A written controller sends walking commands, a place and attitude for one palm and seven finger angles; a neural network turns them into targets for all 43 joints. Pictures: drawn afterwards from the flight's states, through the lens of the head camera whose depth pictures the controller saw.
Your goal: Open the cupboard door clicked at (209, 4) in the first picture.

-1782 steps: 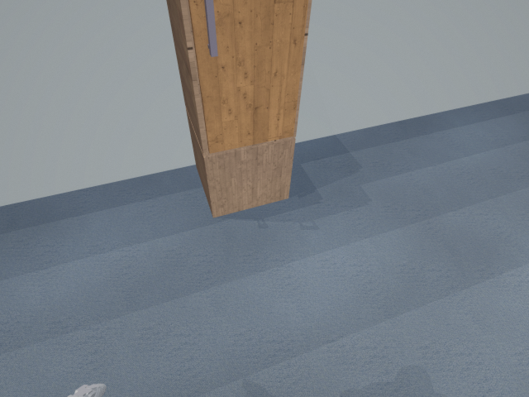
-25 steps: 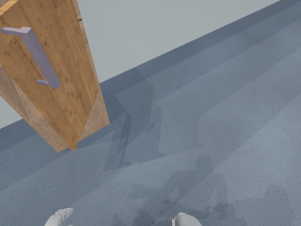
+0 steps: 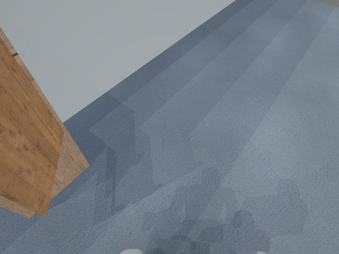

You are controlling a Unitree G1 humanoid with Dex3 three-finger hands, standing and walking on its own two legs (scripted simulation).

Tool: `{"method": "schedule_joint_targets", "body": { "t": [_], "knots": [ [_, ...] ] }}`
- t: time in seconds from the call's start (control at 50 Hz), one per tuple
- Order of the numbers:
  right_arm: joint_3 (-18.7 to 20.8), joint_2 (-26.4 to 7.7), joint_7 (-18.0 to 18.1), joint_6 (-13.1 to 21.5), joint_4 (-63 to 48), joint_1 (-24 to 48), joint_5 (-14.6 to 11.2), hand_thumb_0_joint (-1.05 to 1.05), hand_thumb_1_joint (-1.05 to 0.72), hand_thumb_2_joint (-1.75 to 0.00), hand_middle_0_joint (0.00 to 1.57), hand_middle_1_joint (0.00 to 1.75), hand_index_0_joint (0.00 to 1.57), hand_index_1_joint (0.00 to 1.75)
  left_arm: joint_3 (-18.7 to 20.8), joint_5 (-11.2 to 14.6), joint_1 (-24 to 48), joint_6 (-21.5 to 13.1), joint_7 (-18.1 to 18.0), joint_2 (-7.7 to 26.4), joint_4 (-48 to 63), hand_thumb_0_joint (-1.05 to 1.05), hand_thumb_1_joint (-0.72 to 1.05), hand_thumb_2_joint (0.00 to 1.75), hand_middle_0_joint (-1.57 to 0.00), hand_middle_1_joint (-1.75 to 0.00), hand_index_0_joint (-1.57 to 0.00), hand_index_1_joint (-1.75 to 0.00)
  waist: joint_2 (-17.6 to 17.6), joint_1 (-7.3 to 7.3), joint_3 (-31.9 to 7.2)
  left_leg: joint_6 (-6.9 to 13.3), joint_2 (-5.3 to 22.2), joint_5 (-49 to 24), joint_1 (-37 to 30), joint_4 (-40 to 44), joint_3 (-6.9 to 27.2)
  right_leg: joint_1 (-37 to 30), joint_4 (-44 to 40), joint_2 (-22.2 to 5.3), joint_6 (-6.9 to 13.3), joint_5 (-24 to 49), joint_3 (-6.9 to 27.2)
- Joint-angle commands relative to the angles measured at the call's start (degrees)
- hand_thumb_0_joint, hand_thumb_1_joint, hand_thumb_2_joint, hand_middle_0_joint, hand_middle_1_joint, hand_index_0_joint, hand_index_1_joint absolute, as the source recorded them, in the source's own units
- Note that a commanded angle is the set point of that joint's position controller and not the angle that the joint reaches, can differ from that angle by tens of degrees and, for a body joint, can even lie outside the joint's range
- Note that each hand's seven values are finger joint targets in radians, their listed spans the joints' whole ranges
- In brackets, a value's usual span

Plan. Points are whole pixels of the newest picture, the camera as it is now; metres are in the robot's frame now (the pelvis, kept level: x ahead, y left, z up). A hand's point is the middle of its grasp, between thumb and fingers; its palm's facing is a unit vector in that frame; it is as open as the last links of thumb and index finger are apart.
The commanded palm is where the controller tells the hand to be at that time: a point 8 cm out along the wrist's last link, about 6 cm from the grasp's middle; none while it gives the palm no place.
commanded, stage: walk to a spot facing it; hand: left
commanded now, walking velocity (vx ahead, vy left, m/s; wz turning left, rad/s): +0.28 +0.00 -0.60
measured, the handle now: out of the picture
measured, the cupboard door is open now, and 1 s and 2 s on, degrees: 45 45 45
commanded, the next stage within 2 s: turn to face it in 1.48 s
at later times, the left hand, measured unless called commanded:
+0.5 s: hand (152, 174) +0.36 +0.07 -0.17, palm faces -0.39 -0.91 -0.17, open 7.4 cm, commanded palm none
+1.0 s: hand (172, 156) +0.43 +0.01 -0.17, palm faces -0.40 -0.90 -0.19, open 7.3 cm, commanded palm none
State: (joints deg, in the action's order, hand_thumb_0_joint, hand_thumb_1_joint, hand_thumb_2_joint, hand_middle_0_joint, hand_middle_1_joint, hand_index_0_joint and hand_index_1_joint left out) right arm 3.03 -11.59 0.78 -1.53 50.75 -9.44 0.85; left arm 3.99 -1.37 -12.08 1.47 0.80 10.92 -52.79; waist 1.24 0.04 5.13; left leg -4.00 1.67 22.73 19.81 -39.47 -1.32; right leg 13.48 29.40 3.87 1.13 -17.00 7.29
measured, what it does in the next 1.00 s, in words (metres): walks ahead, turning right: left foot, then right foot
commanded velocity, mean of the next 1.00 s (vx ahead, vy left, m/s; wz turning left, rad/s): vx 0.34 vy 0.00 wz -0.42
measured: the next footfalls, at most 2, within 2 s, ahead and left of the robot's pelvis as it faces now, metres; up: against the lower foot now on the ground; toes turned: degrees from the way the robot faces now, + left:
left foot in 0.02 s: +0.05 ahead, +0.12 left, +0.00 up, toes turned +1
right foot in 0.50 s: +0.26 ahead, -0.16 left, +0.00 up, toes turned -26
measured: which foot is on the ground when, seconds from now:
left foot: up 0.00-0.00, down 0.02-0.52, up 0.54-1.00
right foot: down 0.00-0.02, up 0.04-0.48, down 0.50-1.00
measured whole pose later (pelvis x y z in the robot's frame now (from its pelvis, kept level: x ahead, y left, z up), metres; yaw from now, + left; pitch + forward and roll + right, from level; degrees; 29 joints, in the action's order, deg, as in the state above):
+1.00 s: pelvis +0.40 -0.16 -0.01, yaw -30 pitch +1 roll +1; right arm 2.6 -10.3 -0.7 0.8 54.2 -2.8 1.1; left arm 2.3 -0.9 -23.5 -4.3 -0.6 8.4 -61.6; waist 0.7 2.4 4.2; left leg -1.6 2.6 13.3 31.7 -42.1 -5.1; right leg -5.7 17.1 5.0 5.7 -23.4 3.5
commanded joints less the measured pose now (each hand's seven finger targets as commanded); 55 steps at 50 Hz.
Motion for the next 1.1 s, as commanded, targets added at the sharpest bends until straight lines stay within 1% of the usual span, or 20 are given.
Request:
{"method": "schedule_joint_targets", "body": {
  "t": [0.0, 0.02, 0.04, 0.08, 0.14, 0.36, 0.42, 0.46, 0.48, 0.5, 0.52, 0.56, 0.64, 0.8, 0.9, 0.98, 1.0, 1.02, 1.04, 1.08],
  "knots": [
    [3.4, -16.0, 1.4, 3.6, 0.1, -17.1, 1.6, 0.0, -0.9, -0.9, 0.2, 0.3, 0.2, 0.3, 1.8, 1.1, 3.3, -1.4, 0.5, 3.9, 6.9, 0.0, 0.9, 0.9, -0.2, -0.3, -0.2, -0.3, -23.4, -6.73, -8.4, 8.9, 22.8, 9.8, -29.2, 26.1, 27.7, 28.1, 19.9, 3.3, -0.2, -20.6, -3.5],
    [3.0, -16.1, 1.6, 3.4, 0.0, -18.4, 1.5, 0.0, -0.9, -0.9, 0.2, 0.3, 0.2, 0.3, 1.9, 0.1, 8.5, -1.9, 0.7, 5.9, 8.4, 0.0, 0.9, 0.9, -0.2, -0.3, -0.2, -0.3, -15.9, -7.63, -4.7, 13.3, 28.9, 9.0, -23.7, 29.4, 32.6, 30.7, 30.4, -2.1, -0.5, -19.1, -3.7],
    [2.6, -14.4, 1.7, 3.4, -2.1, -14.4, 1.3, 0.0, -0.9, -0.9, 0.2, 0.3, 0.2, 0.3, 2.3, 0.0, 8.4, -2.4, 1.4, 6.5, 9.0, 0.0, 0.9, 0.9, -0.2, -0.3, -0.2, -0.3, -7.9, -5.19, -1.7, 14.7, 28.3, 4.7, -20.7, 29.5, 27.6, 30.8, 34.1, -6.0, -1.0, -14.3, -4.6],
    [0.9, -9.1, 1.4, 4.2, -1.8, -11.3, 1.4, 0.0, -0.9, -0.9, 0.2, 0.3, 0.2, 0.3, 2.5, -0.9, 6.2, -2.1, 2.2, 5.2, 5.5, 0.0, 0.9, 0.9, -0.2, -0.3, -0.2, -0.3, -9.6, -2.29, -0.6, 9.7, 19.7, -11.5, -17.2, 26.6, 14.7, 28.6, 39.9, -6.7, -1.9, -4.4, -5.4],
    [-0.2, -6.5, 1.8, 5.1, -0.6, -13.5, 0.6, 0.0, -0.9, -0.9, 0.2, 0.3, 0.2, 0.3, 1.7, -0.4, 3.2, -1.4, 2.7, 2.9, 3.8, 0.0, 0.9, 0.9, -0.2, -0.3, -0.2, -0.3, -9.9, -1.16, -2.8, 5.7, 15.0, -32.8, -20.7, 22.9, 0.8, 28.4, 42.5, -6.8, -2.3, 1.7, -8.2],
    [0.0, -7.2, 1.4, 5.1, 4.8, -22.2, 1.4, 0.0, -0.9, -0.9, 0.2, 0.3, 0.2, 0.3, 0.0, -0.1, 15.6, -1.7, 3.3, 1.3, 6.5, 0.0, 0.9, 0.9, -0.2, -0.3, -0.2, -0.3, -11.0, -3.77, 2.4, 8.2, 17.3, -44.0, -24.3, 22.6, -11.1, 24.9, 14.8, -6.1, 0.3, 4.5, -15.1],
    [0.8, -10.5, 1.4, 5.0, 4.5, -19.4, 1.1, 0.0, -0.9, -0.9, 0.2, 0.3, 0.2, 0.3, 0.9, 0.2, 6.8, -2.3, 2.6, 3.2, 4.2, 0.0, 0.9, 0.9, -0.2, -0.3, -0.2, -0.3, -11.3, 0.95, -3.3, 7.9, 19.0, -65.5, -25.0, 12.3, -13.3, 10.7, 10.9, -1.8, 3.7, -0.3, -17.5],
    [0.8, -11.5, 0.7, 4.9, 2.8, -13.6, 0.1, 0.0, -0.9, -0.9, 0.2, 0.3, 0.2, 0.3, 2.5, -0.2, -9.9, -3.2, 1.9, 6.9, -0.7, 0.0, 0.9, 0.9, -0.2, -0.3, -0.2, -0.3, -7.9, 9.64, -10.7, 4.7, 15.6, -61.9, -14.3, -7.6, -16.3, -13.2, 4.3, -0.1, 6.3, 5.3, -17.8],
    [0.2, -7.4, -0.1, 5.0, 1.3, -13.9, -1.2, 0.0, -0.9, -0.9, 0.2, 0.3, 0.2, 0.3, 4.3, -0.4, -16.4, -3.7, 1.1, 13.6, -2.2, 0.0, 0.9, 0.9, -0.2, -0.3, -0.2, -0.3, 6.1, 12.28, -15.8, 2.3, 8.0, -23.5, 3.8, -27.4, -15.6, -29.7, -0.9, -14.5, 12.0, 2.9, 3.2],
    [0.0, -4.8, 0.2, 4.9, -0.5, -12.8, -1.5, 0.0, -0.9, -0.9, 0.2, 0.3, 0.2, 0.3, 4.9, 1.0, -16.8, -3.6, 0.3, 17.8, -2.4, 0.0, 0.9, 0.9, -0.2, -0.3, -0.2, -0.3, 14.5, 9.71, -17.7, 0.8, 0.4, 12.0, 17.8, -45.2, -8.0, -32.1, -10.8, -26.7, 16.6, 6.8, 30.4],
    [0.5, -5.9, 0.1, 4.4, -0.7, -9.7, -0.9, 0.0, -0.9, -0.9, 0.2, 0.3, 0.2, 0.3, 4.8, 1.6, -11.9, -3.2, -0.5, 17.3, -1.2, 0.0, 0.9, 0.9, -0.2, -0.3, -0.2, -0.3, 7.9, 7.61, -9.7, 2.5, 3.9, 7.1, 22.4, -47.4, 1.0, -24.6, -14.5, -27.3, 15.9, -2.4, 27.1],
    [0.8, -4.7, -0.1, 3.8, 0.6, -8.1, -0.2, 0.0, -0.9, -0.9, 0.2, 0.3, 0.2, 0.3, 2.3, 1.2, -1.9, -3.4, -1.0, 10.4, 0.9, 0.0, 0.9, 0.9, -0.2, -0.3, -0.2, -0.3, 0.7, 1.82, -1.9, 2.0, 8.0, -3.3, 16.1, -40.3, 2.1, -4.3, -17.4, -21.7, 11.1, -5.3, 15.8],
    [0.6, -2.3, -0.5, 2.0, 3.7, -13.2, 0.7, 0.0, -0.9, -0.9, 0.2, 0.3, 0.2, 0.3, 1.1, 0.3, 0.4, -5.4, -0.8, 7.5, 0.4, 0.0, 0.9, 0.9, -0.2, -0.3, -0.2, -0.3, 3.4, -3.25, -2.4, 0.9, 7.0, -8.4, 9.4, -27.6, 1.1, 3.1, -19.2, -14.4, 7.1, 6.2, 3.1],
    [0.5, -2.8, -0.8, 3.2, -0.3, 2.2, 0.0, 0.0, -0.9, -0.9, 0.2, 0.3, 0.2, 0.3, 0.6, 0.9, -11.0, -6.8, -1.1, 5.1, -4.5, 0.0, 0.9, 0.9, -0.2, -0.3, -0.2, -0.3, 5.4, 1.12, -3.8, 0.6, 4.4, -12.2, 22.3, -15.9, -0.5, -17.7, -12.8, -13.3, 5.0, 42.8, 2.2],
    [0.0, -1.9, -1.7, 4.0, -1.9, 10.3, -0.1, 0.0, -0.9, -0.9, 0.2, 0.3, 0.2, 0.3, 0.0, 0.5, -14.7, -6.6, -2.0, 5.4, -6.6, 0.0, 0.9, 0.9, -0.2, -0.3, -0.2, -0.3, 6.1, 2.55, -0.3, 2.0, 1.9, -10.5, 19.8, -5.5, -3.6, -20.9, -11.9, -14.6, 6.5, 49.4, 3.4],
    [0.7, -3.5, -0.7, 4.9, 2.1, -0.9, 0.3, 0.0, -0.9, -0.9, 0.2, 0.3, 0.2, 0.3, 0.4, 0.7, -12.2, -7.0, -2.3, 7.8, -7.0, 0.0, 0.9, 0.9, -0.2, -0.3, -0.2, -0.3, 5.2, -4.04, -4.9, 5.2, -5.2, -11.0, -1.8, 6.0, -8.7, -16.9, 0.9, -12.6, 5.2, 66.9, 0.1],
    [1.4, -5.8, -0.3, 5.1, 4.7, -9.4, 0.6, 0.0, -0.9, -0.9, 0.2, 0.3, 0.2, 0.3, 0.5, 1.1, -10.9, -7.0, -2.3, 7.7, -6.8, 0.0, 0.9, 0.9, -0.2, -0.3, -0.2, -0.3, 4.4, -7.94, -9.0, 6.9, -2.4, -17.3, -16.6, 9.1, -5.2, -8.0, 11.1, -11.8, 3.9, 59.2, -0.3],
    [2.8, -11.5, 0.3, 5.5, 6.1, -17.4, 1.8, 0.0, -0.9, -0.9, 0.2, 0.3, 0.2, 0.3, 0.3, 1.8, -12.1, -7.1, -1.8, 5.4, -5.6, 0.0, 0.9, 0.9, -0.2, -0.3, -0.2, -0.3, -5.4, -10.3, -16.2, 13.0, 11.6, -21.5, -31.8, 9.2, 13.4, 6.7, 27.1, -5.6, 1.6, 36.6, -3.3],
    [3.5, -15.0, 0.5, 5.1, 6.5, -21.9, 1.6, 0.0, -0.9, -0.9, 0.2, 0.3, 0.2, 0.3, -0.6, 2.4, -14.4, -7.4, -1.2, 2.9, -4.7, 0.0, 0.9, 0.9, -0.2, -0.3, -0.2, -0.3, -16.2, -8.56, -23.4, 20.1, 26.4, -28.5, -40.1, 15.8, 31.4, 15.7, 48.3, 0.4, 1.6, -10.3, -5.8],
    [1.9, -9.2, 0.6, 5.1, 5.1, -13.3, 0.8, 0.0, -0.9, -0.9, 0.2, 0.3, 0.2, 0.3, 0.1, 0.7, -7.5, -6.8, -1.5, 4.1, -4.2, 0.0, 0.9, 0.9, -0.2, -0.3, -0.2, -0.3, -6.8, -4.7, -8.6, 17.8, 23.7, -20.5, -21.9, 23.1, 25.0, 21.5, 54.7, -5.8, 1.9, -5.7, -2.7]
  ]
}}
